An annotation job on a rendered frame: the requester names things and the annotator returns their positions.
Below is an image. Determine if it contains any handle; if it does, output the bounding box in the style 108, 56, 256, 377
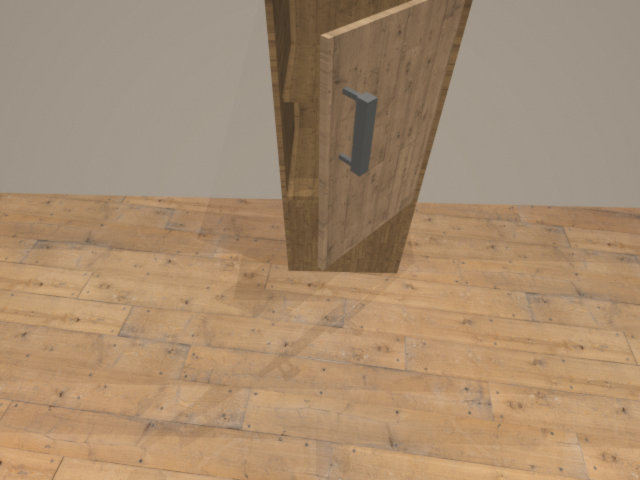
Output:
339, 86, 378, 177

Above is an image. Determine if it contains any cupboard door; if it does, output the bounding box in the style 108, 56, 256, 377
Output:
318, 0, 465, 271

